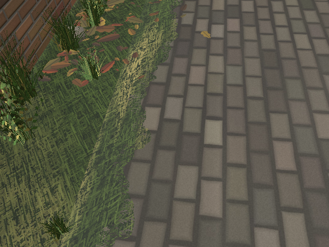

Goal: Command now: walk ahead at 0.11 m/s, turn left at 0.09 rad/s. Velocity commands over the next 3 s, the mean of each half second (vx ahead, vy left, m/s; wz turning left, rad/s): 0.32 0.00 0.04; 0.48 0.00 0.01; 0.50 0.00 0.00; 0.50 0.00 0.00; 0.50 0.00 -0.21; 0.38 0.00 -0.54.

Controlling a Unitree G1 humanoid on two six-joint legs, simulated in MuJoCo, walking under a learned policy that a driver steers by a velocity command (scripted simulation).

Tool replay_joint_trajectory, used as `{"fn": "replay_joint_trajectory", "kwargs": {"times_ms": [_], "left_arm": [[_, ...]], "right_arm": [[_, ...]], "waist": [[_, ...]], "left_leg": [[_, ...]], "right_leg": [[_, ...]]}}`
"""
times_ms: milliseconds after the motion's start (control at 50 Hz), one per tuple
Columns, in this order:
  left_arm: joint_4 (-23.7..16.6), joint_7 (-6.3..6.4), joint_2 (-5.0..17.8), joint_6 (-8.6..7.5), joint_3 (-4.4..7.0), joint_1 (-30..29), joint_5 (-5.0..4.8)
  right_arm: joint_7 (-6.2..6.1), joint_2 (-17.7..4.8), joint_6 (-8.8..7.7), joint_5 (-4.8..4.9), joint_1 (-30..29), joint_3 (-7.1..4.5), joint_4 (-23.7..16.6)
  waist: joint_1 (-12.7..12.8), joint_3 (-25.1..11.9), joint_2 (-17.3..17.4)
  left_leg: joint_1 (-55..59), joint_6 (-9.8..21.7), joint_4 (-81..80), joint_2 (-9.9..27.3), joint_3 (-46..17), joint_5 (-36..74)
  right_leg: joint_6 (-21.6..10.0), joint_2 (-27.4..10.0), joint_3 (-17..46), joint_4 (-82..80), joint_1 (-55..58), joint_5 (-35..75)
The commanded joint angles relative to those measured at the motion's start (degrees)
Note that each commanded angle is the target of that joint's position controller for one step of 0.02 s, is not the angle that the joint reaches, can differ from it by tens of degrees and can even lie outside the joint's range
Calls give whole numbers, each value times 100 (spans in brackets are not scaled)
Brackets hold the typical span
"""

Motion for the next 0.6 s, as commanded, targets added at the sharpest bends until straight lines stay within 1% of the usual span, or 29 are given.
{"fn": "replay_joint_trajectory", "kwargs": {"times_ms": [20, 40, 60, 80, 100, 120, 140, 160, 180, 200, 220, 240, 260, 280, 300, 340, 360, 400, 440, 460, 480, 500, 520, 540, 560, 580, 600], "left_arm": [[-196, -4, 1049, -37, 273, 29, -16], [-152, -28, 1095, 5, 309, 146, -6], [-123, -55, 1077, 30, 326, 216, 5], [-105, -81, 1077, 38, 339, 316, -15], [-97, -93, 1176, 35, 380, 203, -1], [-136, -110, 1156, 20, 400, 51, -8], [-185, -134, 1087, -6, 397, -150, -31], [-286, -161, 967, -41, 376, -432, -36], [-458, -191, 756, -106, 321, -793, -49], [-595, -218, 583, -196, 291, -1062, -12], [-680, -214, 797, -264, 340, -1172, 73], [-644, -220, 874, -303, 379, -1105, 84], [-579, -246, 829, -325, 374, -952, 61], [-540, -289, 800, -330, 369, -882, 54], [-528, -338, 782, -316, 361, -894, 71], [-569, -419, 672, -266, 320, -1032, 103], [-622, -447, 610, -247, 291, -1151, 106], [-743, -473, 546, -229, 242, -1410, 92], [-786, -447, 605, -214, 244, -1460, 64], [-768, -415, 653, -208, 260, -1371, 55], [-712, -372, 720, -208, 292, -1169, 53], [-579, -319, 783, -219, 340, -783, 60], [-310, -253, 902, -249, 420, -81, 89], [-47, -177, 1149, -311, 518, 834, 162], [24, -121, 1795, -356, 647, 1651, 279], [123, -165, 1802, -315, 629, 1531, 90], [44, -187, 1503, -298, 561, 836, 0]], "right_arm": [[-30, -518, -117, -112, 88, -108, -111], [-36, -553, -148, -148, 55, -112, -102], [-38, -507, -186, -163, 62, -92, -89], [-18, -530, -210, -115, 20, -110, -51], [19, -417, -248, -94, 155, -88, -12], [44, -366, -299, -92, 299, -67, 56], [51, -373, -355, -85, 483, -71, 141], [31, -475, -415, -71, 731, -98, 240], [-8, -733, -481, -49, 1115, -168, 368], [-29, -1134, -523, -16, 1611, -290, 531], [-26, -1255, -527, -46, 1726, -334, 593], [-35, -1123, -554, -79, 1637, -316, 594], [-40, -1010, -586, -85, 1503, -294, 582], [-42, -920, -608, -83, 1372, -270, 579], [-41, -817, -631, -68, 1301, -239, 597], [-33, -711, -660, -28, 1325, -202, 685], [-33, -697, -669, -8, 1354, -193, 735], [-30, -783, -687, 3, 1420, -207, 825], [-17, -900, -695, -1, 1439, -232, 899], [-12, -938, -693, 8, 1425, -238, 931], [-12, -985, -689, 21, 1374, -243, 954], [-16, -1042, -684, 37, 1312, -250, 978], [-17, -1040, -670, 44, 1315, -244, 1017], [-15, -963, -672, 36, 1280, -213, 979], [1, -357, -672, 126, 1513, -63, 725], [5, -613, -675, 27, 1555, -158, 744], [19, -753, -653, -46, 1266, -210, 675]], "waist": [[87, -267, -1088], [142, -22, -1055], [144, 254, -998], [198, 405, -766], [69, 503, -829], [-22, 532, -780], [-148, 549, -679], [-295, 571, -427], [-473, 604, 208], [-629, 678, 928], [-660, 968, 926], [-530, 901, 528], [-389, 682, 329], [-298, 502, 309], [-265, 372, 361], [-262, 323, 435], [-266, 357, 439], [-296, 429, 460], [-273, 456, 529], [-216, 453, 532], [-92, 416, 502], [118, 280, 410], [426, -57, 137], [805, -587, -143], [925, -1382, -1405], [703, -1371, -1544], [349, -445, -1069]], "left_leg": [[263, 26, -144, -25, 268, -128], [46, 87, 14, 5, 324, -596], [-121, 162, 71, 78, 341, -853], [-338, 220, 194, 47, 352, -971], [-456, 283, 206, 88, 430, -960], [-329, 356, 111, 150, 464, -853], [33, 454, -120, 196, 369, -765], [405, 582, -528, 342, -32, -991], [842, 826, -1220, 812, -1074, -1719], [1475, 1177, -2011, 1657, -2524, -2371], [1717, 1436, -2176, 2213, -3171, -1659], [1906, 1508, -2053, 2272, -3008, -941], [2079, 1429, -1978, 2144, -2640, -404], [2138, 1300, -1998, 1956, -2220, -77], [2100, 1184, -2041, 1764, -1836, 233], [1832, 1072, -2074, 1520, -1272, 866], [1649, 1031, -2080, 1458, -1063, 1096], [1300, 946, -2078, 1427, -788, 1423], [1019, 857, -2022, 1489, -642, 1749], [894, 813, -1957, 1551, -599, 1988], [789, 750, -1771, 1589, -533, 2446], [725, 660, -1316, 1545, -398, 3217], [607, 549, -347, 1311, -122, 3889], [-45, 424, 983, 1004, 152, 3499], [-1438, 149, 3189, 328, 566, 878], [-2126, 230, 4097, -101, 23, -1135], [-2452, 352, 4405, 343, -88, -768]], "right_leg": [[-470, -947, 1206, -929, 105, -990], [-583, -1014, 1434, -1048, -19, -1972], [-706, -1106, 1645, -1099, -184, -2472], [-758, -1123, 1731, -1297, -328, -2921], [-808, -1245, 1827, -1315, -318, -3103], [-833, -1283, 1840, -1308, -438, -3080], [-767, -1156, 1664, -1193, -725, -2897], [-633, -864, 1302, -799, -1066, -2540], [-413, -362, 700, 136, -1636, -1915], [-211, 173, -110, 1388, -2474, -1178], [-226, 99, -88, 1936, -3229, -1478], [-240, -109, 139, 2405, -3433, -1430], [-236, -220, 195, 2622, -3448, -1219], [-212, -309, 163, 2661, -3356, -986], [-161, -335, 73, 2630, -3207, -781], [-40, -306, -131, 2442, -2915, -409], [13, -309, -199, 2253, -2763, -215], [45, -310, -288, 1736, -2357, 113], [-17, -258, -364, 1294, -1792, 288], [-77, -211, -408, 1139, -1449, 359], [-151, -124, -467, 979, -1026, 372], [-225, 23, -543, 753, -446, 416], [-330, 169, -580, 493, 420, 383], [-506, -191, -154, 377, 1599, 20], [-976, -1954, 2406, -370, 2796, -1821], [-1262, -2465, 4438, -1486, 2320, -2381], [-1234, -2350, 3770, -1475, 1561, -2685]]}}
Next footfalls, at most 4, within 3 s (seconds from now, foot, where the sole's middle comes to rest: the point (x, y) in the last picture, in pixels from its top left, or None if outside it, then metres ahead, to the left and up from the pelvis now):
0.54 right None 0.30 -0.12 -0.78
1.08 left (165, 222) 0.62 0.06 -0.78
1.62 right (204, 162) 0.91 -0.13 -0.78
2.16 left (166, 117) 1.21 0.05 -0.78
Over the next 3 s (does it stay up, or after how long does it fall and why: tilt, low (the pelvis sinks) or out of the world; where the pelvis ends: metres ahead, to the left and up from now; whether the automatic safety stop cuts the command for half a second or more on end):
stays up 1.44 -0.10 0.00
